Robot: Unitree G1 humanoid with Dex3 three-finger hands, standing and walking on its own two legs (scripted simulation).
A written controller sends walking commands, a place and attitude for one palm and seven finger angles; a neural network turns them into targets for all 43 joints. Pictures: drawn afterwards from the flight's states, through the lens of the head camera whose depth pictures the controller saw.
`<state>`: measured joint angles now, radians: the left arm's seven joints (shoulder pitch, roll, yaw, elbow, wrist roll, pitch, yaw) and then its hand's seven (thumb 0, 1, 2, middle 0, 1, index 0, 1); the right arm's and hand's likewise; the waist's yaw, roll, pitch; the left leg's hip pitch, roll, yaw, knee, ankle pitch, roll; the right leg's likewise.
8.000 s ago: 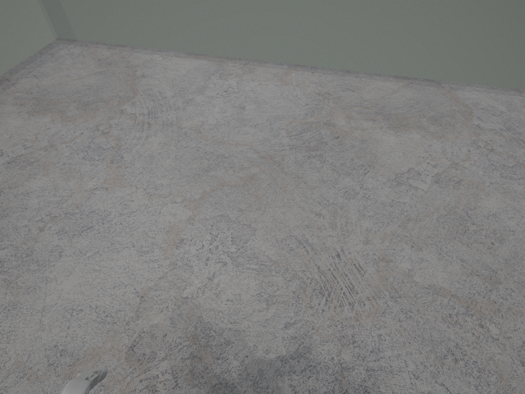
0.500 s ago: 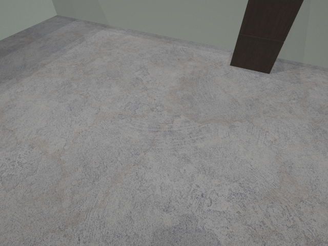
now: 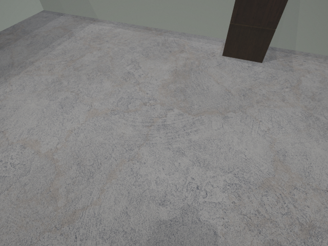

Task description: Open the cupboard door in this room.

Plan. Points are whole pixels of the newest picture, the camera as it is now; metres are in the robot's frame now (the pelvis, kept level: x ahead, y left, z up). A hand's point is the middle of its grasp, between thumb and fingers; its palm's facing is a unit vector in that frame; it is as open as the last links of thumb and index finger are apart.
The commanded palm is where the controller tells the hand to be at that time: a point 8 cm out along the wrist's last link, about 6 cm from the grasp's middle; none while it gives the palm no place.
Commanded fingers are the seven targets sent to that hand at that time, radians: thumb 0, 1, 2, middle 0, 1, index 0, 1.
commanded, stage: stand and wait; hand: left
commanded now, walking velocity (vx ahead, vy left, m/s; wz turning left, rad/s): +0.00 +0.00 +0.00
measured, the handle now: out of the picture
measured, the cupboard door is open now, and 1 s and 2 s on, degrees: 0 0 0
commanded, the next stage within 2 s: turn or walk to find it in 0.02 s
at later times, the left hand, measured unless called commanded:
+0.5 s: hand out of the picture +0.01 +0.20 -0.19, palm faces +0.16 -0.97 -0.20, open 7.4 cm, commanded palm none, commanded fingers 0.00 0.90 0.90 -0.20 -0.30 -0.20 -0.30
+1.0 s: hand out of the picture -0.01 +0.16 -0.17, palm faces +0.25 -0.94 -0.24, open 7.3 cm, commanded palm none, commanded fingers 0.00 0.90 0.90 -0.20 -0.30 -0.20 -0.30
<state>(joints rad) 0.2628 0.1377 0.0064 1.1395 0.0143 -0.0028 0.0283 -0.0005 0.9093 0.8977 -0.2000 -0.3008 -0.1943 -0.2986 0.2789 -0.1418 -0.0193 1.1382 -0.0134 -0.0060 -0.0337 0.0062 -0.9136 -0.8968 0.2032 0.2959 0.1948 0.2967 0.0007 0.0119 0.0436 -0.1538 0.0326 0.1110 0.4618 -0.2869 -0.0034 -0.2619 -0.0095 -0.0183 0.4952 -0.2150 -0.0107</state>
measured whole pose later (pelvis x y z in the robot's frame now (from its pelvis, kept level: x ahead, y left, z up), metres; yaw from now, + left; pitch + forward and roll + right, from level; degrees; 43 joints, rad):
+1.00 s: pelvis +0.00 -0.02 +0.00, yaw +14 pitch -1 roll +1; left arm 0.22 0.16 0.01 1.06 0.02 -0.01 0.03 0.00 0.92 0.90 -0.20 -0.30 -0.20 -0.30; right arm 0.20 -0.21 -0.05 1.08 -0.01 0.04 -0.02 0.01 -0.92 -0.90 0.20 0.30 0.19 0.30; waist 0.01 0.03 0.07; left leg -0.30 0.03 0.01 0.74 -0.44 -0.03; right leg -0.18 -0.05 -0.12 0.51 -0.32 -0.02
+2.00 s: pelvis -0.03 -0.01 +0.01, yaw +13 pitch -2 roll +0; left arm 0.23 0.22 0.01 1.14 0.01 -0.01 0.02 0.00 0.91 0.90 -0.20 -0.30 -0.20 -0.30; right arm 0.25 -0.21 -0.02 1.15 -0.01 -0.01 -0.01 0.01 -0.91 -0.90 0.21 0.30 0.20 0.30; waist 0.00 0.00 0.06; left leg -0.15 0.03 0.06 0.39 -0.19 0.00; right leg -0.13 -0.05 -0.10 0.39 -0.21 0.01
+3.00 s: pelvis -0.03 +0.01 -0.01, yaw +23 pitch -1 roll -1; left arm 0.16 0.24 0.03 1.02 0.01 0.06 0.02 0.00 0.91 0.90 -0.20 -0.30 -0.20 -0.30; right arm 0.20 -0.21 -0.03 1.01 -0.03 0.03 0.01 0.01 -0.91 -0.90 0.21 0.30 0.20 0.30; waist 0.00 -0.03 0.12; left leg -0.33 0.01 0.07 0.65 -0.31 0.06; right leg -0.31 -0.11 -0.13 0.89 -0.52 0.05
